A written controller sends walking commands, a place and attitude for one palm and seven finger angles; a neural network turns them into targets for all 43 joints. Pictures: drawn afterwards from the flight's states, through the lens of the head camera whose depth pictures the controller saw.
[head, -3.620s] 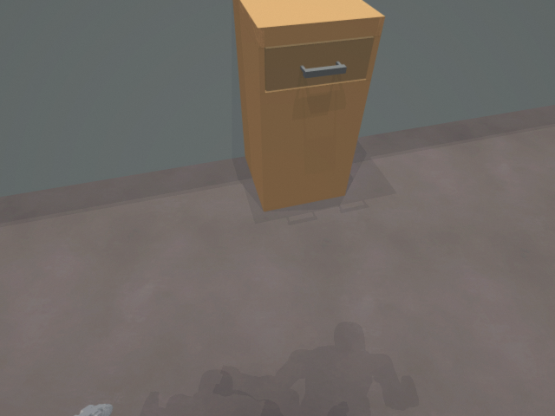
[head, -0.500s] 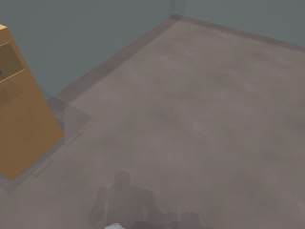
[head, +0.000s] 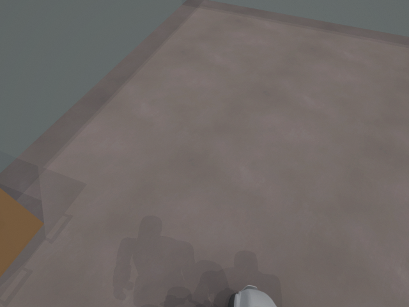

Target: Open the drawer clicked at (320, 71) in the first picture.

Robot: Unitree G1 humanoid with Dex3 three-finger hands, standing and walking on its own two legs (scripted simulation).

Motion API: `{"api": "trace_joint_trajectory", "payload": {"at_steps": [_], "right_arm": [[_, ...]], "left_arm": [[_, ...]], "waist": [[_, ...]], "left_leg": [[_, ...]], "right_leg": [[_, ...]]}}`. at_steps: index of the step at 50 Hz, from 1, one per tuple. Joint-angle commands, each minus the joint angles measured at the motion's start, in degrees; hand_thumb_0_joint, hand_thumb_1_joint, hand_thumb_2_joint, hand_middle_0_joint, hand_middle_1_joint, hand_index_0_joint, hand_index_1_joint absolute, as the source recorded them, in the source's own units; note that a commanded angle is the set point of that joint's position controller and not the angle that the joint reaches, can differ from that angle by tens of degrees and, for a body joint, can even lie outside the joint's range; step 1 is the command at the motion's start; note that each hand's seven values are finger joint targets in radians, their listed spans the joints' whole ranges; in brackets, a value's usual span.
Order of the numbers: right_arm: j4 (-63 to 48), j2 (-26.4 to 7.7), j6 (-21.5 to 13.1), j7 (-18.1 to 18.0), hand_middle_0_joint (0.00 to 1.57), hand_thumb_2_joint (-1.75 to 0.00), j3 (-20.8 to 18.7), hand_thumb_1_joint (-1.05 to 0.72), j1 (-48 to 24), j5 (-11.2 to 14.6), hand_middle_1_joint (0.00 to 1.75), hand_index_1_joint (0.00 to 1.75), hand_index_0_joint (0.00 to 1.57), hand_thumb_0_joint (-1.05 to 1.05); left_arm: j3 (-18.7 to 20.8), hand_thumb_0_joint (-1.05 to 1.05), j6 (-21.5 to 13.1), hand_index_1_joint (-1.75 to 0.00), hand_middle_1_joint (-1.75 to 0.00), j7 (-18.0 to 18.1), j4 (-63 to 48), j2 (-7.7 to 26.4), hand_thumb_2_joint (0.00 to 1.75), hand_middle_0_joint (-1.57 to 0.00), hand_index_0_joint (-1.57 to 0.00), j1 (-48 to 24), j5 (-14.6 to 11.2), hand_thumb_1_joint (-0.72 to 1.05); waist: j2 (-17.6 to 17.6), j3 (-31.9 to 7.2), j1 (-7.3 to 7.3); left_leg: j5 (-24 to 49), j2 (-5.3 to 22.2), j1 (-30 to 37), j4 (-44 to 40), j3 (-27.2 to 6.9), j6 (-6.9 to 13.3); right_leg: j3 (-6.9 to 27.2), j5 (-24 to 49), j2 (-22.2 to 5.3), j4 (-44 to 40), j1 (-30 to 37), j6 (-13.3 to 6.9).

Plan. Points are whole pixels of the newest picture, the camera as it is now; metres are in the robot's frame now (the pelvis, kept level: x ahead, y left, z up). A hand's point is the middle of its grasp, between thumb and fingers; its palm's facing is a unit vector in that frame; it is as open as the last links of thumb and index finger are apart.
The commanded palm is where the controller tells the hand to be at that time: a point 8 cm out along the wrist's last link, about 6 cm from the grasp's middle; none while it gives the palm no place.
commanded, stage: walk to a spot facing it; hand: left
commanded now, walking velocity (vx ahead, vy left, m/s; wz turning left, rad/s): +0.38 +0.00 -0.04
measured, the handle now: out of the picture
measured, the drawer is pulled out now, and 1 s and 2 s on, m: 0.00 0.00 0.00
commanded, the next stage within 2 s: turn to face it in 0.36 s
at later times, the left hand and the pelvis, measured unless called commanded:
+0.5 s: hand (134, 282) +0.20 +0.17 -0.19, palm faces +0.16 -0.98 -0.12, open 7.3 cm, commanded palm none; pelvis +0.24 +0.01 -0.01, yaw +5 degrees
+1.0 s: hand (131, 198) +0.40 +0.21 -0.15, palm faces +0.32 -0.91 -0.26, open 7.4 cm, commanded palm none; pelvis +0.33 -0.01 -0.01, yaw +19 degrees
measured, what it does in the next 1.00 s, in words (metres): walks ahead, turning left: right foot, then left foot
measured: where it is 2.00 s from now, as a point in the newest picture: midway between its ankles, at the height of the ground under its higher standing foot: (204, 270)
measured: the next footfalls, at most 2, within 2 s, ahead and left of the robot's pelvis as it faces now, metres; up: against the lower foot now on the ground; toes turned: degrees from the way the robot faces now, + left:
right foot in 0.06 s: +0.19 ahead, -0.13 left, +0.00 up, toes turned -9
left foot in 0.50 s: +0.37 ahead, +0.13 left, +0.00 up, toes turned +16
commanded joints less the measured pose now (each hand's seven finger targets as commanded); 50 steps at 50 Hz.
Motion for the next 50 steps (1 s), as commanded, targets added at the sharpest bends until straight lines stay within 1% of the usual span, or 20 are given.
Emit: {"api": "trace_joint_trajectory", "payload": {"at_steps": [1, 2, 3, 4, 7, 10, 20, 23, 24, 25, 26, 29, 33, 40, 45, 46, 47, 48, 49, 50], "right_arm": [[-1.2, -10.3, -0.2, -0.2, 0.20, -0.90, -1.7, -0.90, 1.0, 0.7, 0.30, 0.30, 0.20, 0.00], [-1.5, -9.3, -0.2, 0.4, 0.20, -0.90, -1.5, -0.90, 0.8, 1.3, 0.30, 0.30, 0.20, 0.00], [-3.4, -4.9, -0.7, 0.7, 0.20, -0.90, -0.7, -0.90, 2.6, 2.1, 0.30, 0.30, 0.20, 0.00], [-5.5, -5.3, -0.2, 0.5, 0.20, -0.90, -0.6, -0.90, -1.0, 2.3, 0.30, 0.30, 0.20, 0.00], [-5.9, -4.4, 0.6, 0.7, 0.20, -0.90, -1.2, -0.90, -7.2, 1.0, 0.30, 0.30, 0.20, 0.00], [-4.3, -1.8, 2.7, 1.1, 0.20, -0.90, -1.1, -0.90, -2.0, 0.4, 0.30, 0.30, 0.20, 0.00], [-11.0, -4.0, 1.9, 3.3, 0.20, -0.90, -1.1, -0.90, -15.6, 0.7, 0.30, 0.30, 0.20, 0.00], [-9.0, -6.8, 1.4, 2.7, 0.20, -0.90, -1.5, -0.90, -8.8, 0.3, 0.30, 0.30, 0.20, 0.00], [-7.5, -10.8, 1.1, 2.3, 0.20, -0.90, -2.5, -0.90, -1.4, -0.1, 0.30, 0.30, 0.20, 0.00], [-6.7, -17.6, 1.1, 1.4, 0.20, -0.90, -3.7, -0.90, 4.3, -0.3, 0.30, 0.30, 0.20, 0.00], [-6.1, -18.4, 1.7, 0.7, 0.20, -0.90, -3.3, -0.90, 4.6, 0.5, 0.30, 0.30, 0.20, 0.00], [-9.2, -12.6, 1.1, -0.1, 0.20, -0.90, -1.9, -0.90, -7.4, 0.9, 0.30, 0.30, 0.20, 0.00], [-11.1, -12.3, 1.5, 0.0, 0.20, -0.90, -1.8, -0.90, -12.4, 1.1, 0.30, 0.30, 0.20, 0.00], [-12.4, -14.0, 3.7, 0.5, 0.20, -0.90, -3.5, -0.90, -12.7, 0.5, 0.30, 0.30, 0.20, 0.00], [-14.4, -15.1, 4.9, 0.7, 0.20, -0.90, -4.5, -0.90, -15.0, 0.6, 0.30, 0.30, 0.20, 0.00], [-15.0, -14.6, 5.0, 0.9, 0.20, -0.90, -4.6, -0.90, -15.7, 0.9, 0.30, 0.30, 0.20, 0.00], [-15.6, -11.7, 5.0, 1.3, 0.20, -0.90, -4.2, -0.90, -14.5, 1.5, 0.30, 0.30, 0.20, 0.00], [-17.7, -8.1, 5.0, 1.5, 0.20, -0.90, -3.6, -0.90, -14.3, 1.4, 0.30, 0.30, 0.20, 0.00], [-17.9, -11.5, 5.8, 1.3, 0.20, -0.90, -4.4, -0.90, -15.5, 0.8, 0.30, 0.30, 0.20, 0.00], [-17.3, -10.9, 6.5, 1.5, 0.20, -0.90, -4.6, -0.90, -16.4, 0.8, 0.30, 0.30, 0.20, 0.00]], "left_arm": [[0.4, 0.00, -3.3, -0.30, -0.30, 0.2, -1.1, 2.7, 0.90, -0.20, -0.20, 7.8, 0.0, 0.90], [1.6, 0.00, -4.1, -0.30, -0.30, 0.8, 1.6, 6.8, 0.90, -0.20, -0.20, 16.3, 0.3, 0.90], [3.4, 0.00, -4.5, -0.30, -0.30, 1.7, 3.0, 13.7, 0.90, -0.20, -0.20, 23.5, 0.2, 0.90], [3.3, 0.00, -4.1, -0.30, -0.30, 2.0, 3.2, 15.9, 0.90, -0.20, -0.20, 23.3, -1.2, 0.90], [0.8, 0.00, -4.3, -0.30, -0.30, 2.7, 0.0, 6.8, 0.90, -0.20, -0.20, 9.2, -0.9, 0.90], [-0.2, 0.00, -5.0, -0.30, -0.30, 3.1, -0.8, 3.2, 0.90, -0.20, -0.20, 5.6, -0.1, 0.90], [-0.2, 0.00, -5.1, -0.30, -0.30, 2.8, 0.2, 6.5, 0.90, -0.20, -0.20, 8.7, -0.3, 0.90], [-0.1, 0.00, -4.5, -0.30, -0.30, 3.0, 0.4, 6.8, 0.90, -0.20, -0.20, 8.7, -0.7, 0.90], [-0.4, 0.00, -4.2, -0.30, -0.30, 2.9, -0.1, 5.5, 0.90, -0.20, -0.20, 9.9, -0.8, 0.90], [-0.6, 0.00, -3.9, -0.30, -0.30, 2.5, -1.5, 2.6, 0.90, -0.20, -0.20, 11.5, -1.7, 0.90], [-1.0, 0.00, -4.0, -0.30, -0.30, 2.8, -3.6, 3.5, 0.90, -0.20, -0.20, 8.6, -1.3, 0.90], [-0.4, 0.00, -3.3, -0.30, -0.30, 2.4, -3.8, 3.6, 0.90, -0.20, -0.20, 3.1, -1.0, 0.90], [0.0, 0.00, -0.7, -0.30, -0.30, 2.7, -3.8, 2.2, 0.90, -0.20, -0.20, 7.0, -1.1, 0.90], [0.8, 0.00, 0.7, -0.30, -0.30, 3.0, -9.6, 2.9, 0.90, -0.20, -0.20, -0.2, -1.1, 0.90], [0.9, 0.00, -0.1, -0.30, -0.30, 3.4, -11.1, 3.8, 0.90, -0.20, -0.20, 2.5, -1.5, 0.90], [1.1, 0.00, -0.5, -0.30, -0.30, 3.6, -10.9, 5.0, 0.90, -0.20, -0.20, 4.4, -1.5, 0.90], [1.7, 0.00, -1.1, -0.30, -0.30, 4.1, -11.2, 9.0, 0.90, -0.20, -0.20, 5.8, -0.9, 0.90], [2.6, 0.00, -1.2, -0.30, -0.30, 4.3, -12.0, 14.2, 0.90, -0.20, -0.20, 6.0, -0.2, 0.90], [2.7, 0.00, -1.1, -0.30, -0.30, 4.5, -12.7, 14.0, 0.90, -0.20, -0.20, 5.1, -0.8, 0.90], [2.2, 0.00, -1.0, -0.30, -0.30, 4.6, -13.6, 12.3, 0.90, -0.20, -0.20, 1.6, -0.7, 0.90]], "waist": [[6.6, -4.5, 6.54], [1.8, -9.7, 10.23], [-13.1, -17.6, 11.60], [-11.2, -15.9, 10.53], [-2.8, -2.1, 5.38], [-3.7, -0.6, 0.64], [-5.1, 3.8, 3.00], [-0.3, 0.7, -0.73], [8.1, -4.2, -3.11], [21.1, -9.9, -4.00], [18.3, -11.2, -4.05], [8.8, -3.9, -0.27], [7.4, -7.5, 2.74], [7.6, -5.3, 1.26], [7.5, -6.7, 3.03], [5.8, -7.6, 4.21], [-4.1, -8.8, 4.75], [-19.0, -7.3, 4.82], [-16.5, -7.4, 5.05], [-11.2, -4.4, 3.27]], "left_leg": [[43.7, 11.2, -4.2, 13.1, -2.6, 6.2], [36.3, 9.3, -14.9, 26.6, -1.9, 4.3], [1.2, 1.6, -31.2, 46.1, -2.0, 2.1], [-11.2, -0.6, -38.5, 58.6, -9.6, 2.8], [2.6, 6.3, -39.4, 58.6, -15.9, 3.0], [4.6, 6.7, -33.2, 48.9, -14.0, 1.7], [10.8, 3.1, -30.6, 20.3, -8.4, 2.0], [13.3, 0.1, -16.3, 12.4, -6.4, 3.1], [19.6, 3.3, -5.4, 9.1, -13.0, 5.2], [31.9, 16.8, 3.5, 3.7, -31.9, 11.6], [34.0, 21.0, 3.1, 0.4, -38.4, 15.5], [33.3, 16.3, -10.5, -0.6, -30.1, 13.4], [32.8, 11.0, -16.4, -1.5, -22.3, 11.5], [17.5, 9.7, -18.6, -2.8, -28.5, 12.5], [23.1, 6.9, -20.8, 4.2, -31.4, 10.7], [21.1, 4.7, -23.9, 7.8, -30.0, 8.5], [10.5, -0.6, -31.9, 17.0, -25.1, 4.6], [-10.7, -8.5, -40.6, 30.8, -15.3, 0.2], [-12.9, -5.3, -38.5, 41.4, -18.6, 0.4], [-9.5, -4.1, -38.2, 48.0, -19.2, 0.2]], "right_leg": [[-5.5, 0.9, 6.5, -8.9, 19.4, -2.8], [0.4, 1.0, 1.8, -9.1, 34.7, -4.8], [24.9, -0.5, -15.1, -14.5, 48.6, -10.5], [36.6, -1.7, -21.8, -22.9, 46.0, -13.9], [21.4, -8.1, -16.7, -26.6, 23.0, -9.1], [9.7, -5.7, -12.9, -29.2, 13.1, -7.1], [1.6, 3.2, -11.7, -26.4, 21.7, -5.6], [-2.5, 13.6, -9.0, -13.2, 20.4, -3.4], [-5.8, 10.6, -4.7, 0.6, 15.5, -0.5], [-8.0, -13.0, 3.0, 18.2, 4.8, 2.7], [-0.9, -26.6, 4.3, 29.0, 0.7, 2.1], [5.4, -16.1, -1.6, 32.9, -3.1, 3.3], [4.5, -11.1, -0.5, 24.6, 4.0, 5.2], [4.7, -10.9, 1.0, 11.7, 4.7, 5.9], [3.3, -7.0, 4.5, -6.0, 16.5, 5.1], [3.6, -1.6, 3.4, -13.8, 22.5, 4.8], [12.7, -1.3, -6.2, -21.9, 30.7, 2.4], [25.7, 6.8, -21.4, -24.7, 31.5, -4.2], [24.4, 8.8, -24.2, -24.5, 25.1, -7.4], [21.7, 6.1, -20.8, -24.4, 20.6, -7.4]]}}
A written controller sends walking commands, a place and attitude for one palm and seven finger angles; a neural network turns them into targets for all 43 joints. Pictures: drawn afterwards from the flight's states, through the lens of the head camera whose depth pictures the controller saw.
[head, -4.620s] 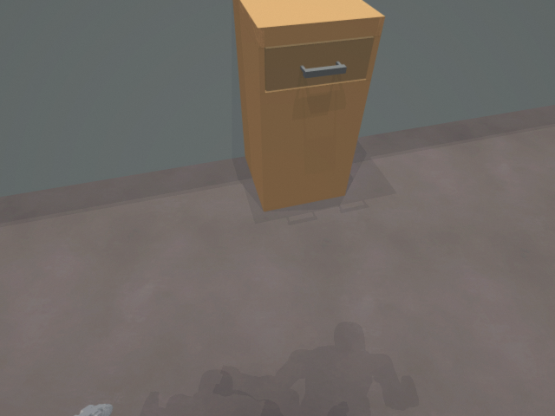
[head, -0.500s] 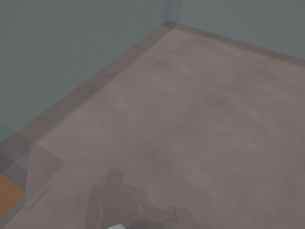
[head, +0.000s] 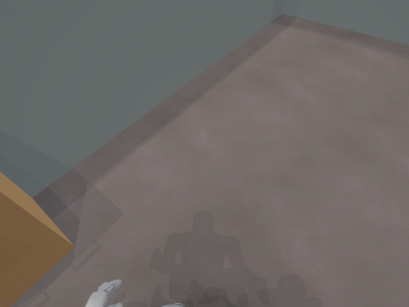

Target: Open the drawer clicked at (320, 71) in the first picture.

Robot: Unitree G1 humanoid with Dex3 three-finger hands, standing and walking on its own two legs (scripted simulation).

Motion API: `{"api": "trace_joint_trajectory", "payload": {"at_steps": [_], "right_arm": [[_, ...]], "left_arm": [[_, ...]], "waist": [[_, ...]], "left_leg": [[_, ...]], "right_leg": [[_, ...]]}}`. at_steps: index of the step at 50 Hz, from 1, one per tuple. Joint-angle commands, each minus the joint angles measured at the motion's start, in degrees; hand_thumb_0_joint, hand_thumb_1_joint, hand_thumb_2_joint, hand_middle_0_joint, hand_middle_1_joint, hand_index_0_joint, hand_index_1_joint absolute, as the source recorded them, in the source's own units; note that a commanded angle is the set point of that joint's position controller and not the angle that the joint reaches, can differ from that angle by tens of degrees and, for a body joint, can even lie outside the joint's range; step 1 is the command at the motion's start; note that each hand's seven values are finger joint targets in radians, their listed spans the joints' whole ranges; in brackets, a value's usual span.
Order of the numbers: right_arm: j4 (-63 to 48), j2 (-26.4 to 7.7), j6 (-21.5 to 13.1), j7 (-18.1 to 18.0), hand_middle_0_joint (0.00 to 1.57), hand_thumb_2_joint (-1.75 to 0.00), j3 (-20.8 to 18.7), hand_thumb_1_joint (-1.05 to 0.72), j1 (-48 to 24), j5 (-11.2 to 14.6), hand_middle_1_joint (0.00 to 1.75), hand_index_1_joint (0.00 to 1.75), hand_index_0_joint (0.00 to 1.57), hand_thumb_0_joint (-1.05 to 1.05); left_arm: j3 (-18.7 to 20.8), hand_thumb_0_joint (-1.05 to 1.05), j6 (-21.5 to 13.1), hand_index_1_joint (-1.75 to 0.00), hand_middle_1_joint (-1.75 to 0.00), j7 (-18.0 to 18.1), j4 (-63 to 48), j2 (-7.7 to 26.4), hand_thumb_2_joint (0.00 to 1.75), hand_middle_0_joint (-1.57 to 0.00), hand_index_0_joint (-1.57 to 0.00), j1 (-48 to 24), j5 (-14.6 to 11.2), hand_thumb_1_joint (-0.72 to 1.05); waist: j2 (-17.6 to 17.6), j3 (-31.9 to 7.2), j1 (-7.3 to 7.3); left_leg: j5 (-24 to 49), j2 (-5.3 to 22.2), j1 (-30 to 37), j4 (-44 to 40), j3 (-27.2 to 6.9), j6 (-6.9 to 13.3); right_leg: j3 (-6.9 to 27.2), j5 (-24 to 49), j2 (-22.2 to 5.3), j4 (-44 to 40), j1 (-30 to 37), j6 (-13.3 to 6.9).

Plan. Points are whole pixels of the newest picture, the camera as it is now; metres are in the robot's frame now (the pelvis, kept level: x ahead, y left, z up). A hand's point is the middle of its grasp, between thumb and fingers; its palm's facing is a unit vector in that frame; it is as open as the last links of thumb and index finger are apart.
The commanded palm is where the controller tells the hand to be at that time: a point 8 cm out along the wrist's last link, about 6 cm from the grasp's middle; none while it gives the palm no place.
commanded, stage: turn to face it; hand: left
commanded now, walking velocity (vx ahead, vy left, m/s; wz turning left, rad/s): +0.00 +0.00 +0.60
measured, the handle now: out of the picture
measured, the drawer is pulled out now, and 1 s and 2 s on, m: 0.00 0.00 0.00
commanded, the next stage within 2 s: take the last steps up to it in 1.36 s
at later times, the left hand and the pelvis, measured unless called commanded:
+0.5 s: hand out of the picture -0.03 +0.25 -0.18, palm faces +0.37 -0.89 -0.27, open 7.4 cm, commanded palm none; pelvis +0.02 +0.03 +0.00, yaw +20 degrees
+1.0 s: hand out of the picture +0.03 +0.21 -0.13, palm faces +0.58 -0.77 -0.28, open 7.4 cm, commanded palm none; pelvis +0.04 -0.01 +0.01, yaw +38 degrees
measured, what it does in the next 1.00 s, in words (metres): steps on the spot, turning left: left foot, then right foot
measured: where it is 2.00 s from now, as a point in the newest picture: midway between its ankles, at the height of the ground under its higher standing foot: outside the picture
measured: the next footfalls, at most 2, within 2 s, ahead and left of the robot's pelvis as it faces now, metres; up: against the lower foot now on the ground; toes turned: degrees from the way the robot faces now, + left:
left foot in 0.40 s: +0.03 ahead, +0.13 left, +0.00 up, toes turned +24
right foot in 0.84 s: +0.15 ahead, -0.08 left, +0.00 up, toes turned +29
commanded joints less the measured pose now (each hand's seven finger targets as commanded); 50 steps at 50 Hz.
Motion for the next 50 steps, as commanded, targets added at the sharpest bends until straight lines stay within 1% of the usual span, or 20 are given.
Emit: {"api": "trace_joint_trajectory", "payload": {"at_steps": [1, 2, 4, 10, 15, 18, 19, 20, 21, 24, 27, 35, 39, 40, 41, 42, 43, 44, 46, 50], "right_arm": [[-6.4, -5.0, 0.0, 0.6, 0.20, -0.90, -1.4, -0.90, -2.8, -0.1, 0.30, 0.30, 0.20, 0.00], [-6.0, -4.5, 0.1, 0.9, 0.20, -0.90, -1.2, -0.90, -1.8, -0.2, 0.30, 0.30, 0.20, 0.00], [-5.7, -4.2, 0.4, 1.3, 0.20, -0.90, -0.9, -0.90, -1.7, 0.1, 0.30, 0.30, 0.20, 0.00], [-8.1, -4.6, 0.7, 1.5, 0.20, -0.90, 0.0, -0.90, -8.5, 0.3, 0.30, 0.30, 0.20, 0.00], [-9.8, -4.9, -0.1, 1.6, 0.20, -0.90, 1.0, -0.90, -11.1, 0.6, 0.30, 0.30, 0.20, 0.00], [-9.0, -8.1, -0.9, 1.4, 0.20, -0.90, 0.2, -0.90, -5.5, 0.2, 0.30, 0.30, 0.20, 0.00], [-8.3, -13.6, -1.5, 1.2, 0.20, -0.90, -1.1, -0.90, -0.7, -0.1, 0.30, 0.30, 0.20, 0.00], [-7.7, -20.1, -1.7, 0.8, 0.20, -0.90, -2.7, -0.90, 3.9, 0.3, 0.30, 0.30, 0.20, 0.00], [-5.8, -19.4, -1.5, 0.3, 0.20, -0.90, -2.4, -0.90, 6.3, 0.9, 0.30, 0.30, 0.20, 0.00], [-8.1, -14.3, -1.8, -0.8, 0.20, -0.90, -0.8, -0.90, -3.7, 0.4, 0.30, 0.30, 0.20, 0.00], [-9.0, -13.5, -2.2, -0.6, 0.20, -0.90, -0.4, -0.90, -5.6, 0.4, 0.30, 0.30, 0.20, 0.00], [-8.5, -13.6, -1.3, -0.2, 0.20, -0.90, -1.4, -0.90, -3.9, 0.0, 0.30, 0.30, 0.20, 0.00], [-9.2, -13.2, -1.0, -0.2, 0.20, -0.90, -1.8, -0.90, -5.9, 0.3, 0.30, 0.30, 0.20, 0.00], [-9.4, -12.1, -1.1, -0.1, 0.20, -0.90, -1.7, -0.90, -6.0, 0.6, 0.30, 0.30, 0.20, 0.00], [-10.0, -8.5, -1.2, 0.3, 0.20, -0.90, -1.1, -0.90, -4.3, 1.1, 0.30, 0.30, 0.20, 0.00], [-11.4, -6.7, -1.2, 0.3, 0.20, -0.90, -0.9, -0.90, -3.9, 0.9, 0.30, 0.30, 0.20, 0.00], [-10.5, -9.3, -0.2, 0.2, 0.20, -0.90, -1.6, -0.90, -4.2, 0.1, 0.30, 0.30, 0.20, 0.00], [-10.0, -9.0, 0.3, 0.5, 0.20, -0.90, -1.8, -0.90, -4.5, 0.2, 0.30, 0.30, 0.20, 0.00], [-7.8, -7.9, 0.8, 1.4, 0.20, -0.90, -1.3, -0.90, -3.0, -0.1, 0.30, 0.30, 0.20, 0.00], [-7.4, -6.5, 1.0, 1.7, 0.20, -0.90, -0.6, -0.90, -4.0, 0.2, 0.30, 0.30, 0.20, 0.00]], "left_arm": [[2.4, 0.00, -0.5, -0.30, -0.30, 1.4, -4.0, 11.4, 0.90, -0.20, -0.20, 2.8, 0.0, 0.90], [1.8, 0.00, -0.7, -0.30, -0.30, 1.2, -4.4, 9.9, 0.90, -0.20, -0.20, 1.4, 0.0, 0.90], [1.5, 0.00, -0.9, -0.30, -0.30, 1.1, -4.1, 9.3, 0.90, -0.20, -0.20, 2.7, 0.1, 0.90], [2.0, 0.00, -0.4, -0.30, -0.30, 0.7, -2.3, 12.3, 0.90, -0.20, -0.20, 8.5, 0.4, 0.90], [2.9, 0.00, 0.3, -0.30, -0.30, 0.6, -1.7, 14.7, 0.90, -0.20, -0.20, 9.9, 0.6, 0.90], [3.3, 0.00, 0.6, -0.30, -0.30, 0.0, -1.6, 15.5, 0.90, -0.20, -0.20, 9.0, -0.2, 0.90], [3.1, 0.00, 0.7, -0.30, -0.30, -0.3, -2.7, 13.9, 0.90, -0.20, -0.20, 8.5, -0.6, 0.90], [1.8, 0.00, 0.6, -0.30, -0.30, -0.7, -6.0, 9.9, 0.90, -0.20, -0.20, 5.8, -0.8, 0.90], [1.6, 0.00, 1.6, -0.30, -0.30, 0.0, -6.9, 11.0, 0.90, -0.20, -0.20, 2.3, -0.2, 0.90], [2.2, 0.00, 1.6, -0.30, -0.30, -0.3, -4.3, 10.9, 0.90, -0.20, -0.20, 2.1, -0.5, 0.90], [2.1, 0.00, 1.9, -0.30, -0.30, -0.6, -3.2, 10.6, 0.90, -0.20, -0.20, 4.7, -0.6, 0.90], [1.7, 0.00, 1.7, -0.30, -0.30, -0.1, -6.1, 9.6, 0.90, -0.20, -0.20, 0.8, -0.8, 0.90], [1.6, 0.00, 0.7, -0.30, -0.30, 0.3, -5.8, 10.2, 0.90, -0.20, -0.20, 5.4, -1.1, 0.90], [1.9, 0.00, 0.1, -0.30, -0.30, 0.4, -5.4, 11.2, 0.90, -0.20, -0.20, 7.7, -1.0, 0.90], [2.9, 0.00, -0.6, -0.30, -0.30, 0.9, -5.3, 15.8, 0.90, -0.20, -0.20, 9.3, -0.2, 0.90], [3.2, 0.00, -0.3, -0.30, -0.30, 0.9, -6.0, 19.5, 0.90, -0.20, -0.20, 9.2, 0.2, 0.90], [3.0, 0.00, -0.3, -0.30, -0.30, 1.1, -6.2, 17.7, 0.90, -0.20, -0.20, 8.2, -0.3, 0.90], [2.7, 0.00, 0.1, -0.30, -0.30, 1.4, -6.9, 16.0, 0.90, -0.20, -0.20, 4.5, -0.3, 0.90], [1.4, 0.00, -0.1, -0.30, -0.30, 1.0, -7.7, 12.4, 0.90, -0.20, -0.20, -0.2, -0.2, 0.90], [1.6, 0.00, -0.3, -0.30, -0.30, 1.1, -5.9, 12.5, 0.90, -0.20, -0.20, 4.0, 0.1, 0.90]], "waist": [[-11.5, -0.8, 1.66], [-10.1, -0.4, 0.73], [-12.4, -1.0, 1.10], [-13.9, -2.3, 4.03], [-16.5, -4.6, 5.63], [-12.2, -7.8, 1.94], [-0.1, -11.6, -0.95], [16.6, -12.6, -3.47], [9.3, -12.8, -4.11], [7.0, -6.0, 0.11], [4.5, -5.8, 1.65], [5.5, -5.1, 0.56], [5.7, -6.5, 2.99], [2.1, -7.5, 4.29], [-10.6, -8.9, 4.73], [-20.3, -8.1, 4.78], [-19.2, -6.9, 4.78], [-15.9, -3.7, 2.97], [-12.0, 0.3, 0.65], [-13.3, -1.8, 2.43]], "left_leg": [[-4.0, 3.9, -11.8, 28.2, -0.9, -2.1], [-0.6, 4.3, -11.6, 28.9, -0.1, -2.7], [1.5, 4.5, -10.9, 27.4, 1.4, -3.5], [-0.8, 4.6, -8.7, 15.4, 4.9, -4.2], [-1.7, 3.9, -1.5, 0.2, 8.8, -2.4], [10.2, 3.0, 12.4, -15.6, 9.9, -0.7], [25.0, 11.2, 25.7, -19.7, -0.9, 3.2], [53.9, 26.9, 32.5, -19.5, -20.2, 12.5], [54.2, 28.1, 30.2, -18.5, -18.6, 14.9], [44.9, 18.5, 20.1, -19.1, -10.4, 10.9], [41.1, 15.1, 17.2, -20.5, -7.8, 9.4], [33.6, 14.1, 15.0, -20.1, -15.4, 10.5], [34.8, 11.6, 9.5, -14.9, -18.0, 8.3], [29.1, 9.2, 6.1, -11.2, -16.9, 5.9], [12.0, 3.0, -4.7, -0.9, -9.9, 1.5], [-12.0, -3.0, -10.4, 12.2, -1.5, -1.8], [-11.7, 0.2, -8.6, 21.5, -5.1, -1.2], [-8.6, 1.2, -8.7, 26.7, -4.4, -1.3], [-0.3, 3.0, -8.9, 30.5, -1.9, -2.5], [-0.4, 3.6, -7.4, 22.7, 1.4, -3.9]], "right_leg": [[13.7, 13.0, -20.6, -17.4, 5.8, -7.8], [8.0, 16.8, -17.7, -15.8, 6.2, -6.5], [3.4, 22.1, -16.1, -15.0, 8.1, -5.6], [-1.2, 30.2, -17.6, -12.4, 14.9, -6.5], [-3.7, 34.4, -19.2, -7.7, 16.5, -6.1], [-7.8, 32.1, -17.7, 3.3, 11.6, -2.1], [-9.3, 19.5, -13.9, 15.9, -0.5, 1.4], [-7.3, -21.4, -6.1, 29.1, -16.8, 5.5], [0.3, -22.3, -6.1, 33.5, -18.1, 4.9], [3.4, -11.1, -5.8, 34.6, -16.8, 5.4], [3.2, -6.7, -4.2, 30.3, -12.7, 5.7], [3.7, -8.0, -0.8, 15.0, -7.6, 5.2], [2.9, -0.2, 1.6, -1.4, 4.7, 4.2], [3.9, 5.7, -0.3, -10.3, 11.0, 3.8], [15.2, 9.9, -12.7, -16.0, 20.4, 0.3], [25.2, 17.4, -26.0, -17.3, 18.2, -6.9], [23.8, 13.1, -25.4, -18.4, 10.8, -8.6], [21.3, 9.0, -23.3, -18.7, 6.9, -8.6], [9.4, 9.9, -16.5, -16.7, 4.2, -6.2], [3.9, 16.8, -16.1, -15.1, 9.5, -6.5]]}}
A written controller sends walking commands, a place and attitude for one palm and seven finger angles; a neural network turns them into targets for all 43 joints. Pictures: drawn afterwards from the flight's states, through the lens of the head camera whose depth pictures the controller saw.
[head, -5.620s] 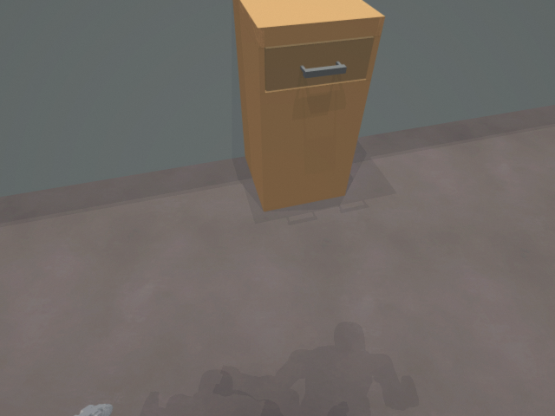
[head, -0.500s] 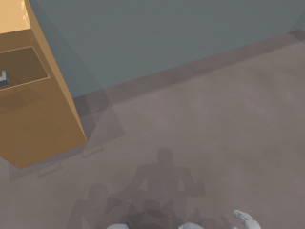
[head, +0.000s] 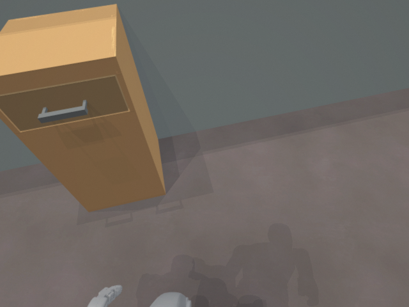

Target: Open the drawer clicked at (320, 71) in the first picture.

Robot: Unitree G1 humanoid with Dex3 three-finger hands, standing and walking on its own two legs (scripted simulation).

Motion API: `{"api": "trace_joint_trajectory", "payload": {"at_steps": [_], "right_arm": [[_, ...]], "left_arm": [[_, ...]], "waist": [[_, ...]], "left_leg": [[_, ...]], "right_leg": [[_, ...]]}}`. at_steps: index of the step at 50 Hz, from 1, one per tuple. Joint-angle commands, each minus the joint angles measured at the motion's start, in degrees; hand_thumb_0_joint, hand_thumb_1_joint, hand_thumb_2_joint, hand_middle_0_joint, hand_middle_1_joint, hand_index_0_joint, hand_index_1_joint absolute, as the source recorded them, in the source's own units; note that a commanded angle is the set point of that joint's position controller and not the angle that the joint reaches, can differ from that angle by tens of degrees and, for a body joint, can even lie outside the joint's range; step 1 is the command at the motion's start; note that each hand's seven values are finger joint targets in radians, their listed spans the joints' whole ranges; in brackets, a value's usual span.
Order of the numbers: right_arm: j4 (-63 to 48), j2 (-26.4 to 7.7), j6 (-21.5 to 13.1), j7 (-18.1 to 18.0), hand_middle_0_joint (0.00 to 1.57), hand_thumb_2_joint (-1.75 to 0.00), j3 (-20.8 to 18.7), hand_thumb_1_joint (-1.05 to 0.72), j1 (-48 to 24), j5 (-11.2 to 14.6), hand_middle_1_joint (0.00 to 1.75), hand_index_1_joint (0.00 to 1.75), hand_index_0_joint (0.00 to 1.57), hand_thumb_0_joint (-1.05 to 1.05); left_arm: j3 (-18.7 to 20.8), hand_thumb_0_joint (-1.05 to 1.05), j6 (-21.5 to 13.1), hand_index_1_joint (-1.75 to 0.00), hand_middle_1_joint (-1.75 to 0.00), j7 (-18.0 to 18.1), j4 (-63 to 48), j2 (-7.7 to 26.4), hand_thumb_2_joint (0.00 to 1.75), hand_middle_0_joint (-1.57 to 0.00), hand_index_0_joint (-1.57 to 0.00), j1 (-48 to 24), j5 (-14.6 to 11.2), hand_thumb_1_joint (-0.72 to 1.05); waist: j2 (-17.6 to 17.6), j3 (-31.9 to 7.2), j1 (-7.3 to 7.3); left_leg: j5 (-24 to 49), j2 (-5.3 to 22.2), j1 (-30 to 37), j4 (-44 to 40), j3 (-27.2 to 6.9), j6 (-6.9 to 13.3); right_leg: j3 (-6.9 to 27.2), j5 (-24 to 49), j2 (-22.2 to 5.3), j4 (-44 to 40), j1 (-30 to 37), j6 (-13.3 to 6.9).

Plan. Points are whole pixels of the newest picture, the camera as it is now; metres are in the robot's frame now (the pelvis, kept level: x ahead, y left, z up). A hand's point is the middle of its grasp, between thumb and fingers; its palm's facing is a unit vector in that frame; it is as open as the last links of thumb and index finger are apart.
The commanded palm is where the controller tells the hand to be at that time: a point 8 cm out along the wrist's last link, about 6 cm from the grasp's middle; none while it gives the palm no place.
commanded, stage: turn to face it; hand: left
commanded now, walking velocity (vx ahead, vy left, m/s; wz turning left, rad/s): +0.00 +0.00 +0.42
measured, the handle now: (64, 110) +0.71 +0.50 -0.05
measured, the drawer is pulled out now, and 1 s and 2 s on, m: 0.00 0.00 0.00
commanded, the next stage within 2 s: take the last steps up to it in 0.36 s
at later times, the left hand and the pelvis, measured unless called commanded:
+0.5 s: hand out of the picture -0.02 +0.28 -0.17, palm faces +0.24 -0.94 -0.24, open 7.4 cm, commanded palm none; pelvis -0.01 +0.06 +0.00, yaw +10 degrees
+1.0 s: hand out of the picture -0.05 +0.21 -0.15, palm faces +0.34 -0.92 -0.21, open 7.3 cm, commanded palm none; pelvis +0.05 +0.06 +0.01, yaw +16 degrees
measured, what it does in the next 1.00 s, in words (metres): steps on the spot, turning left: left foot, then right foot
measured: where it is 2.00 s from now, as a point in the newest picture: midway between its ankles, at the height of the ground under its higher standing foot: (172, 298)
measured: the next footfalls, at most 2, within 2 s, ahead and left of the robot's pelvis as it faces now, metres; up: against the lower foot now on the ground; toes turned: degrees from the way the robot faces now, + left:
left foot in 0.24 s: +0.02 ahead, +0.15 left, +0.00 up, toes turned +13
right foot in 0.72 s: +0.05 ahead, -0.07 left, +0.00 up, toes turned +7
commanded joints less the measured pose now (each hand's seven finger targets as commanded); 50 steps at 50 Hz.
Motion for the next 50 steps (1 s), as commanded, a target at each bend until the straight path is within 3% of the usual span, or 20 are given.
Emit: {"api": "trace_joint_trajectory", "payload": {"at_steps": [1, 6, 10, 11, 12, 13, 15, 17, 19, 24, 29, 32, 34, 35, 36, 37, 38, 40, 42, 50], "right_arm": [[-5.1, -2.5, -1.1, 0.4, 0.20, -0.90, 0.2, -0.90, -3.6, 0.5, 0.30, 0.30, 0.20, 0.00], [-5.8, -1.2, -1.8, 0.1, 0.20, -0.90, 1.4, -0.90, -7.0, 1.0, 0.30, 0.30, 0.20, 0.00], [-4.2, -2.3, -2.8, -0.3, 0.20, -0.90, 1.6, -0.90, -1.9, 1.0, 0.30, 0.30, 0.20, 0.00], [-3.4, -5.1, -3.5, -0.3, 0.20, -0.90, 1.0, -0.90, 1.0, 0.8, 0.30, 0.30, 0.20, 0.00], [-3.6, -11.5, -4.0, -0.6, 0.20, -0.90, -0.4, -0.90, 2.9, 0.2, 0.30, 0.30, 0.20, 0.00], [-2.8, -13.9, -3.4, -0.9, 0.20, -0.90, -0.6, -0.90, 5.2, 0.5, 0.30, 0.30, 0.20, 0.00], [-2.3, -10.3, -3.7, -2.3, 0.20, -0.90, 0.2, -0.90, 2.6, 0.3, 0.30, 0.30, 0.20, 0.00], [-3.2, -7.3, -4.0, -2.6, 0.20, -0.90, 1.5, -0.90, -2.4, 0.4, 0.30, 0.30, 0.20, 0.00], [-3.1, -6.6, -4.4, -2.6, 0.20, -0.90, 1.8, -0.90, -3.0, 0.8, 0.30, 0.30, 0.20, 0.00], [-1.5, -5.6, -4.5, -2.7, 0.20, -0.90, 1.8, -0.90, 0.5, 0.7, 0.30, 0.30, 0.20, 0.00], [0.6, -5.3, -4.8, -2.5, 0.20, -0.90, 1.4, -0.90, 3.6, 0.1, 0.30, 0.30, 0.20, 0.00], [1.3, -4.8, -4.9, -2.4, 0.20, -0.90, 1.4, -0.90, 3.1, 0.0, 0.30, 0.30, 0.20, 0.00], [1.7, -3.8, -5.0, -2.3, 0.20, -0.90, 1.6, -0.90, 1.8, 0.4, 0.30, 0.30, 0.20, 0.00], [1.6, -1.5, -5.3, -2.1, 0.20, -0.90, 1.9, -0.90, 1.9, 0.7, 0.30, 0.30, 0.20, 0.00], [0.1, 2.3, -5.6, -1.8, 0.20, -0.90, 2.7, -0.90, 2.0, 1.2, 0.30, 0.30, 0.20, 0.00], [-2.1, -0.8, -5.3, -1.3, 0.20, -0.90, 2.0, -0.90, -2.1, 0.0, 0.30, 0.30, 0.20, 0.00], [-2.3, -1.8, -4.8, -0.8, 0.20, -0.90, 1.4, -0.90, -3.8, -0.3, 0.30, 0.30, 0.20, 0.00], [0.4, -0.7, -4.4, -0.1, 0.20, -0.90, 1.0, -0.90, 0.0, -0.4, 0.30, 0.30, 0.20, 0.00], [2.6, 1.8, -4.1, 0.2, 0.20, -0.90, 1.3, -0.90, 3.9, -0.3, 0.30, 0.30, 0.20, 0.00], [0.4, 3.5, -4.9, 1.2, 0.20, -0.90, 2.2, -0.90, -2.5, 0.3, 0.30, 0.30, 0.20, 0.00]], "left_arm": [[3.7, 0.00, -1.2, -0.30, -0.30, 1.1, -2.5, 12.6, 0.90, -0.20, -0.20, 2.6, 0.1, 0.90], [4.3, 0.00, -0.8, -0.30, -0.30, 0.9, 0.3, 15.1, 0.90, -0.20, -0.20, 6.9, 0.5, 0.90], [4.7, 0.00, -0.2, -0.30, -0.30, 0.7, 1.8, 14.9, 0.90, -0.20, -0.20, 5.5, 0.1, 0.90], [4.5, 0.00, 0.0, -0.30, -0.30, 0.5, 1.6, 13.6, 0.90, -0.20, -0.20, 5.5, -0.5, 0.90], [3.8, 0.00, 0.4, -0.30, -0.30, 0.1, -0.2, 9.6, 0.90, -0.20, -0.20, 6.5, -0.9, 0.90], [2.6, 0.00, 0.7, -0.30, -0.30, 0.3, -1.5, 8.5, 0.90, -0.20, -0.20, 3.1, -0.4, 0.90], [3.0, 0.00, 1.4, -0.30, -0.30, 0.6, 0.4, 8.9, 0.90, -0.20, -0.20, 0.0, -0.4, 0.90], [3.2, 0.00, 1.3, -0.30, -0.30, 0.0, 3.0, 9.0, 0.90, -0.20, -0.20, 2.5, -0.5, 0.90], [3.1, 0.00, 1.3, -0.30, -0.30, -0.2, 4.7, 9.0, 0.90, -0.20, -0.20, 5.2, -0.5, 0.90], [2.6, 0.00, 1.4, -0.30, -0.30, 0.1, 4.9, 8.0, 0.90, -0.20, -0.20, 3.7, -0.5, 0.90], [2.0, 0.00, 0.3, -0.30, -0.30, -0.8, 4.0, 6.3, 0.90, -0.20, -0.20, 0.8, 0.0, 0.90], [1.7, 0.00, -0.6, -0.30, -0.30, -1.1, 5.1, 4.6, 0.90, -0.20, -0.20, 3.7, 0.0, 0.90], [2.0, 0.00, -1.5, -0.30, -0.30, -1.1, 7.3, 4.8, 0.90, -0.20, -0.20, 9.8, 0.1, 0.90], [2.4, 0.00, -2.1, -0.30, -0.30, -0.8, 8.7, 6.6, 0.90, -0.20, -0.20, 13.5, 0.5, 0.90], [3.5, 0.00, -2.5, -0.30, -0.30, -0.1, 9.2, 11.3, 0.90, -0.20, -0.20, 17.2, 1.1, 0.90], [3.8, 0.00, -2.4, -0.30, -0.30, 0.2, 8.9, 13.8, 0.90, -0.20, -0.20, 19.5, 0.1, 0.90], [4.0, 0.00, -3.1, -0.30, -0.30, 0.5, 9.1, 13.3, 0.90, -0.20, -0.20, 17.9, -0.1, 0.90], [2.7, 0.00, -3.6, -0.30, -0.30, 0.5, 8.5, 8.4, 0.90, -0.20, -0.20, 12.0, 0.1, 0.90], [2.0, 0.00, -4.5, -0.30, -0.30, 0.4, 8.8, 5.9, 0.90, -0.20, -0.20, 11.7, -0.2, 0.90], [1.7, 0.00, -5.6, -0.30, -0.30, 0.6, 13.8, 6.2, 0.90, -0.20, -0.20, 18.9, 0.3, 0.90]], "waist": [[-13.2, -3.2, 2.95], [-15.8, -4.7, 5.26], [-14.9, -7.0, 2.31], [-7.0, -9.2, 0.52], [11.3, -10.1, -0.25], [12.7, -9.0, -1.81], [10.0, -5.2, -1.09], [6.2, -3.2, 1.67], [5.3, -4.7, 2.52], [3.0, -5.6, 1.09], [5.3, -3.5, -0.30], [4.7, -1.4, 1.45], [2.2, -1.5, 4.52], [-3.8, -1.1, 6.17], [-18.4, -0.1, 7.66], [-17.1, 2.6, 9.29], [-16.3, 5.9, 8.19], [-10.3, 9.0, 3.71], [-8.8, 6.7, 2.27], [-12.1, 5.8, 4.17]], "left_leg": [[-1.0, 2.6, -2.2, -5.4, 1.8, -1.1], [-4.1, 1.8, 3.9, -20.2, 5.6, -0.1], [6.3, 1.4, 15.8, -38.2, 7.2, 1.3], [15.4, 4.8, 24.5, -45.4, 4.1, 2.5], [35.2, 19.8, 32.9, -46.9, -14.9, 9.0], [42.6, 25.9, 27.9, -47.9, -17.1, 15.1], [38.4, 21.3, 22.9, -48.4, -15.0, 14.8], [37.4, 16.7, 20.6, -48.8, -9.0, 12.8], [38.1, 14.7, 22.2, -49.1, -6.0, 12.0], [34.2, 15.4, 25.3, -50.2, -9.2, 13.6], [8.9, 15.3, 23.5, -53.5, -14.3, 14.6], [0.0, 13.7, 16.5, -53.6, -15.2, 13.8], [-5.9, 10.3, 8.8, -48.6, -12.7, 11.4], [-8.4, 6.0, 1.6, -40.7, -8.7, 8.8], [-9.2, -1.1, -10.3, -25.2, 0.4, 5.4], [-9.3, 0.3, -13.6, -15.4, -0.8, 4.6], [-4.5, 2.4, -13.3, -9.8, -2.9, 4.6], [4.3, 4.8, -11.5, -5.7, -2.2, 4.0], [10.8, 5.0, -8.8, -5.3, 0.1, 2.6], [13.7, 6.9, -8.2, -19.2, 5.0, 2.4]], "right_leg": [[6.2, 19.0, -14.1, -11.4, 6.3, -6.1], [4.6, 29.1, -15.5, -7.7, 8.5, -6.9], [1.3, 26.1, -14.0, -0.8, 4.9, -2.8], [-1.2, 20.3, -12.0, 6.4, -0.6, 0.1], [-3.6, -6.5, -4.2, 18.1, -15.9, 4.7], [0.8, -21.9, -2.4, 26.0, -16.8, 4.7], [6.3, -16.3, -2.3, 33.0, -18.3, 4.3], [6.4, -9.0, -2.2, 33.8, -16.5, 4.6], [6.0, -6.3, -1.7, 32.7, -15.2, 4.9], [6.2, -7.1, -0.7, 26.1, -14.2, 5.3], [4.4, -10.6, 1.0, 15.6, -12.1, 3.9], [2.9, -8.7, 2.9, 7.0, -4.4, 2.8], [2.2, -2.0, 3.2, -4.6, 7.8, 2.3], [6.8, -4.4, -0.7, -10.5, 15.4, 1.2], [24.9, -18.6, -14.7, -19.4, 20.6, -3.7], [36.2, -28.8, -22.9, -26.4, 13.5, -8.1], [38.1, -33.0, -22.4, -29.0, 6.6, -8.6], [25.9, -23.6, -17.7, -27.3, 1.5, -5.7], [13.5, -7.7, -12.4, -24.6, 2.9, -3.5], [6.2, 8.4, -12.1, -22.3, 8.5, -5.6]]}}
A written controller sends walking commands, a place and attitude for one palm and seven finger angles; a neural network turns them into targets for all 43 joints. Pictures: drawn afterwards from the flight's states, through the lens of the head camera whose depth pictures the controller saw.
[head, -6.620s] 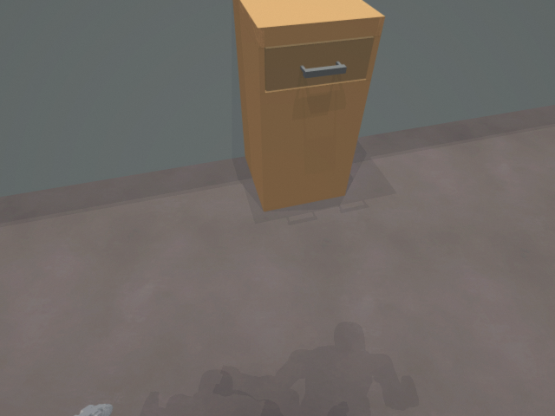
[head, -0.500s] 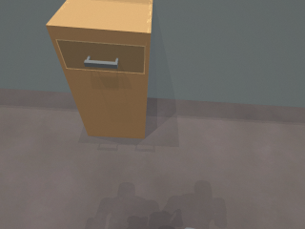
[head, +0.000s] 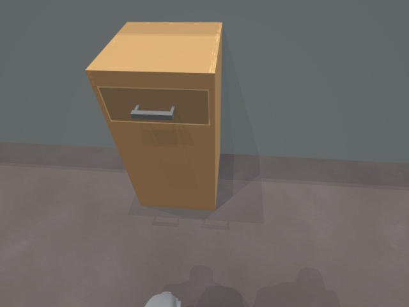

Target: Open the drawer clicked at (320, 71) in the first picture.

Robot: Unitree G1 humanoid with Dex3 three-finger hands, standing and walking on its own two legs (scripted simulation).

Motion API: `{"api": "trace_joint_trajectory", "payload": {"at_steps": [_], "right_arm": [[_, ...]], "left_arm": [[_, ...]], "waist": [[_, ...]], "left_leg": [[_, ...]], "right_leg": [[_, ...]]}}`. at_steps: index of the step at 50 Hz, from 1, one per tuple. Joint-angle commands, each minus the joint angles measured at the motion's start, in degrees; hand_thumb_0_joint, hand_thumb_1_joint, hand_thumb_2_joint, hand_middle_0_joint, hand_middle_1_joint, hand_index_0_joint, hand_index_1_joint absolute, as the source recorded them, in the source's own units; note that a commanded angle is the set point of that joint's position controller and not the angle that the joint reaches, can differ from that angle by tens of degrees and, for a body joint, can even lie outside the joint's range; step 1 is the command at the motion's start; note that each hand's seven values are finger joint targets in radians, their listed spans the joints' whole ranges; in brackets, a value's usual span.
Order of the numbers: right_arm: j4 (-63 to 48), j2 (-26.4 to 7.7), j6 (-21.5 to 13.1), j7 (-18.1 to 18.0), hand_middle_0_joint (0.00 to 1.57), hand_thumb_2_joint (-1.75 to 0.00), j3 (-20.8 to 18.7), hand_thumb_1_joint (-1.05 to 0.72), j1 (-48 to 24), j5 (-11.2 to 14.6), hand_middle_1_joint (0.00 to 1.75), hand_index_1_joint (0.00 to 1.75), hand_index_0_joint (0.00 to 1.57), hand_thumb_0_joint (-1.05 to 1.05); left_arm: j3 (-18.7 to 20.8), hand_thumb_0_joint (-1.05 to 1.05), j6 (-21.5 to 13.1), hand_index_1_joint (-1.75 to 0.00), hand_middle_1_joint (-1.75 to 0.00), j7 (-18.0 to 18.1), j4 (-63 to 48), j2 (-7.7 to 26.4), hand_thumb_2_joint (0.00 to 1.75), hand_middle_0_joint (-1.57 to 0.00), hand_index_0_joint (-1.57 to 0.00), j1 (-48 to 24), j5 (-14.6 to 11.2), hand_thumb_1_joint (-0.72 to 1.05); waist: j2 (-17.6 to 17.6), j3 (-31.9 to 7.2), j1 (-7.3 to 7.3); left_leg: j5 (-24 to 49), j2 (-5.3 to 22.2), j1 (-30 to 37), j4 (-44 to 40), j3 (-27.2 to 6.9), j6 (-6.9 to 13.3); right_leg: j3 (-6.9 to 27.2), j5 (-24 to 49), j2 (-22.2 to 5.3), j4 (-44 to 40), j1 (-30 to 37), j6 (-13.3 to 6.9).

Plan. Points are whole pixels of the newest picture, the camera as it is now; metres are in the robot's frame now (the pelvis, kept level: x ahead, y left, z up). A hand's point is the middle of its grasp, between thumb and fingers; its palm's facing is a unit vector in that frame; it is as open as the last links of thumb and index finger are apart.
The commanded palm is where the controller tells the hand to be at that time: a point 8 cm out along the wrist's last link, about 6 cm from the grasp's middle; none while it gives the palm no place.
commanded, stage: take the last steps up to it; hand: left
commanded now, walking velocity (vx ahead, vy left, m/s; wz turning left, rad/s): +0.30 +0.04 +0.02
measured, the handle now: (153, 111) +0.75 +0.24 -0.06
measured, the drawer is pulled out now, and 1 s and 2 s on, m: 0.00 0.00 0.00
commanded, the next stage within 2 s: come to a stop and stand still in 0.46 s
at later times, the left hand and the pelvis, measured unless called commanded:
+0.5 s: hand (110, 270) +0.24 +0.26 -0.17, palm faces +0.03 -0.98 -0.22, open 7.3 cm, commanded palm none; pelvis +0.17 +0.07 -0.01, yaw -1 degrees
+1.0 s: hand (117, 249) +0.30 +0.27 -0.18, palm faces +0.02 -0.97 -0.23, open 7.3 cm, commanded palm none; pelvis +0.22 +0.08 -0.02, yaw +0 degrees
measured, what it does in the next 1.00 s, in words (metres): walks ahead: left foot, then right foot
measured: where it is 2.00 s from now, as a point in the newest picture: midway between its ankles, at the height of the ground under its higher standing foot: outside the picture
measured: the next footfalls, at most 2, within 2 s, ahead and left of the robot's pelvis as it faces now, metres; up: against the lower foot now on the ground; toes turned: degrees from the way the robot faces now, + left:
left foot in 0.18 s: +0.18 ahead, +0.18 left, +0.00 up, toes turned +9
right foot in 0.62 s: +0.30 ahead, -0.01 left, +0.00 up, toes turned +4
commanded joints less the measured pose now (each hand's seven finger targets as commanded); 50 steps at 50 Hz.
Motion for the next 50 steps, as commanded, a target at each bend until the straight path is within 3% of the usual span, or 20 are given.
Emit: {"api": "trace_joint_trajectory", "payload": {"at_steps": [1, 5, 7, 8, 9, 11, 12, 15, 24, 27, 29, 30, 31, 32, 33, 37, 43, 48, 49, 50], "right_arm": [[-7.1, 0.6, -2.2, 1.1, 0.20, -0.90, 1.1, -0.90, -10.2, 0.6, 0.30, 0.30, 0.20, 0.00], [-6.7, 0.4, -3.5, 1.0, 0.20, -0.90, 1.2, -0.90, -9.1, 0.8, 0.30, 0.30, 0.20, 0.00], [-2.4, -3.2, -4.5, -0.2, 0.20, -0.90, 0.5, -0.90, 3.7, 0.3, 0.30, 0.30, 0.20, 0.00], [-0.5, -9.7, -5.0, -1.2, 0.20, -0.90, -1.0, -0.90, 11.4, -0.4, 0.30, 0.30, 0.20, 0.00], [0.2, -14.1, -4.5, -2.0, 0.20, -0.90, -1.7, -0.90, 15.6, 0.3, 0.30, 0.30, 0.20, 0.00], [-0.7, -10.3, -4.4, -2.7, 0.20, -0.90, -1.1, -0.90, 7.9, 0.7, 0.30, 0.30, 0.20, 0.00], [-1.7, -6.5, -4.7, -2.7, 0.20, -0.90, -0.1, -0.90, 3.6, 0.6, 0.30, 0.30, 0.20, 0.00], [-2.5, -1.7, -5.9, -3.0, 0.20, -0.90, 1.2, -0.90, -0.8, 0.5, 0.30, 0.30, 0.20, 0.00], [-1.7, -3.4, -5.4, -2.8, 0.20, -0.90, 0.8, -0.90, 0.3, 0.2, 0.30, 0.30, 0.20, 0.00], [-1.0, -4.1, -4.7, -2.8, 0.20, -0.90, 0.6, -0.90, 0.5, 0.1, 0.30, 0.30, 0.20, 0.00], [-0.4, -2.7, -4.4, -2.9, 0.20, -0.90, 1.3, -0.90, 0.4, 0.5, 0.30, 0.30, 0.20, 0.00], [-0.2, -0.8, -4.5, -2.9, 0.20, -0.90, 1.9, -0.90, 1.1, 0.8, 0.30, 0.30, 0.20, 0.00], [-0.4, 1.3, -4.4, -2.9, 0.20, -0.90, 2.6, -0.90, 3.4, 1.3, 0.30, 0.30, 0.20, 0.00], [0.0, 0.2, -3.3, -3.3, 0.20, -0.90, 2.5, -0.90, 4.3, 1.6, 0.30, 0.30, 0.20, 0.00], [0.2, 0.0, -2.4, -3.6, 0.20, -0.90, 2.2, -0.90, 3.6, 1.9, 0.30, 0.30, 0.20, 0.00], [0.6, 1.5, -0.2, -3.7, 0.20, -0.90, 2.1, -0.90, 1.8, 2.0, 0.30, 0.30, 0.20, 0.00], [-2.4, 0.7, 1.2, -3.0, 0.20, -0.90, 0.9, -0.90, -0.2, 1.4, 0.30, 0.30, 0.20, 0.00], [-2.4, 0.6, -0.1, -2.9, 0.20, -0.90, 1.3, -0.90, 3.2, 1.2, 0.30, 0.30, 0.20, 0.00], [-9.0, -6.4, -0.4, -2.4, 0.20, -0.90, 0.9, -0.90, 2.9, 0.3, 0.30, 0.30, 0.20, 0.00], [-11.8, -8.8, -1.9, -2.8, 0.20, -0.90, -0.1, -0.90, 0.0, -0.7, 0.30, 0.30, 0.20, 0.00]], "left_arm": [[1.8, 0.00, -1.3, -0.30, -0.30, 0.8, -0.7, 9.6, 0.90, -0.20, -0.20, 3.4, 0.1, 0.90], [2.4, 0.00, -0.5, -0.30, -0.30, 0.9, 0.4, 10.9, 0.90, -0.20, -0.20, 2.9, 0.3, 0.90], [2.5, 0.00, 0.0, -0.30, -0.30, 0.7, 0.6, 9.7, 0.90, -0.20, -0.20, 2.4, -0.1, 0.90], [2.1, 0.00, 0.3, -0.30, -0.30, 0.4, 0.1, 6.5, 0.90, -0.20, -0.20, 5.5, -0.8, 0.90], [1.5, 0.00, 0.4, -0.30, -0.30, 0.0, -2.2, 4.3, 0.90, -0.20, -0.20, 4.1, -1.1, 0.90], [1.6, 0.00, 0.6, -0.30, -0.30, 0.1, -3.4, 4.1, 0.90, -0.20, -0.20, -3.2, -0.9, 0.90], [2.0, 0.00, 0.7, -0.30, -0.30, -0.5, -3.1, 4.5, 0.90, -0.20, -0.20, -5.2, -0.5, 0.90], [2.1, 0.00, 1.9, -0.30, -0.30, -1.0, -1.5, 2.6, 0.90, -0.20, -0.20, -1.3, 0.0, 0.90], [2.0, 0.00, 2.7, -0.30, -0.30, -1.3, -7.1, 4.0, 0.90, -0.20, -0.20, -11.2, -0.1, 0.90], [2.0, 0.00, 2.5, -0.30, -0.30, -1.3, -7.5, 4.5, 0.90, -0.20, -0.20, -12.2, 0.0, 0.90], [2.2, 0.00, 1.8, -0.30, -0.30, -0.9, -6.1, 5.8, 0.90, -0.20, -0.20, -8.4, 0.0, 0.90], [2.4, 0.00, 1.1, -0.30, -0.30, -0.4, -4.8, 8.3, 0.90, -0.20, -0.20, -4.4, 0.0, 0.90], [2.5, 0.00, 0.6, -0.30, -0.30, 0.2, -4.0, 11.8, 0.90, -0.20, -0.20, -2.8, -0.3, 0.90], [2.6, 0.00, 0.3, -0.30, -0.30, 0.4, -3.7, 13.3, 0.90, -0.20, -0.20, -2.3, -1.1, 0.90], [2.3, 0.00, 0.6, -0.30, -0.30, 0.8, -4.1, 13.1, 0.90, -0.20, -0.20, -5.7, -1.0, 0.90], [2.7, 0.00, 2.8, -0.30, -0.30, 2.1, -6.2, 12.2, 0.90, -0.20, -0.20, -13.0, -0.3, 0.90], [4.0, 0.00, 4.3, -0.30, -0.30, 2.0, -8.3, 13.0, 0.90, -0.20, -0.20, -15.2, 0.2, 0.90], [4.0, 0.00, 4.9, -0.30, -0.30, 1.6, -8.4, 12.6, 0.90, -0.20, -0.20, -16.2, -0.1, 0.90], [1.8, 0.00, 4.3, -0.30, -0.30, 1.9, -13.6, 17.2, 0.90, -0.20, -0.20, -17.1, -0.2, 0.90], [2.1, 0.00, 4.9, -0.30, -0.30, 2.1, -14.2, 11.3, 0.90, -0.20, -0.20, -14.6, -0.7, 0.90]], "waist": [[-11.3, 9.8, 2.04], [-13.0, 7.9, 1.22], [-5.8, 0.1, -4.36], [8.0, -7.9, -6.20], [15.6, -9.8, -6.78], [9.7, -3.2, -5.71], [6.5, 2.5, -4.26], [4.0, 3.2, 0.08], [1.9, 5.4, -0.57], [2.2, 5.6, -0.39], [-1.6, 4.4, 1.73], [-7.3, 1.2, 3.26], [-13.8, -1.9, 1.90], [-16.8, -6.2, 1.98], [-15.5, -5.9, 1.11], [-6.7, -3.1, 0.13], [-10.5, -3.3, 0.64], [-11.7, -5.1, -1.36], [-7.3, -1.2, -4.27], [7.4, -7.4, -2.27]], "left_leg": [[-0.4, 0.6, -2.2, -10.9, 3.3, 0.7], [-4.8, -1.3, 9.2, -19.8, 5.6, 2.4], [-1.9, -3.3, 27.8, -28.5, 6.6, 3.0], [1.2, 8.6, 41.8, -30.2, -8.0, 6.2], [1.7, 18.5, 45.2, -36.9, -24.0, 11.1], [-11.0, 19.2, 33.3, -42.4, -22.1, 12.5], [-10.9, 16.6, 26.0, -43.7, -17.1, 11.6], [-2.9, 12.8, 17.4, -45.4, -7.3, 10.6], [7.4, 12.3, 22.0, -43.7, -3.0, 12.5], [6.2, 11.3, 21.4, -39.8, -1.8, 10.9], [7.1, 7.8, 18.2, -31.8, 0.5, 7.7], [5.0, 3.6, 14.9, -23.8, 3.5, 4.7], [-9.8, -1.6, 10.7, -17.0, 6.1, 1.7], [-25.0, -3.0, 14.7, -9.6, 3.3, 0.6], [-26.6, -2.0, 14.7, -6.0, -0.1, 0.5], [-22.5, -2.8, 13.4, -4.7, -1.3, 0.0], [-18.5, -4.0, 12.3, -4.3, -0.6, -0.8], [-6.1, -4.3, 21.6, -26.0, 2.1, -0.2], [-4.4, -2.7, 20.6, -33.5, -2.3, 0.9], [-7.6, 3.3, 17.6, -35.4, -7.2, 3.0]], "right_leg": [[5.6, 9.3, -13.1, -8.0, -5.7, -6.7], [4.3, 13.3, -13.5, -1.6, -6.8, -6.2], [-0.2, 19.4, -9.0, 17.0, -9.8, -3.9], [-2.9, 4.4, -3.3, 32.9, -20.5, -1.4], [-0.1, -18.7, 1.9, 47.4, -31.2, -0.9], [6.0, -13.0, -1.9, 57.5, -36.4, -2.7], [6.7, -7.8, -3.9, 56.8, -36.0, -2.6], [6.2, -3.4, -4.6, 49.6, -28.8, -1.5], [4.3, 0.4, -2.5, 25.8, -26.2, -0.6], [2.0, 1.8, -0.2, 20.2, -20.5, -1.0], [1.8, 8.0, 0.9, 11.4, -10.8, -1.3], [8.7, 21.8, -4.3, 9.2, -3.0, -2.6], [18.9, 40.2, -14.5, 7.0, 1.4, -7.0], [21.6, 54.5, -18.4, 4.4, -0.2, -11.7], [20.3, 58.4, -18.8, 4.8, -2.8, -13.8], [13.0, 50.3, -16.2, 5.7, -7.4, -13.4], [11.4, 36.7, -14.7, 3.6, -10.6, -12.4], [10.3, 18.8, -10.7, 6.5, -13.4, -8.0], [11.1, 8.9, -7.1, 12.1, -12.4, -5.5], [5.5, -5.1, -2.6, 18.1, -15.0, -2.9]]}}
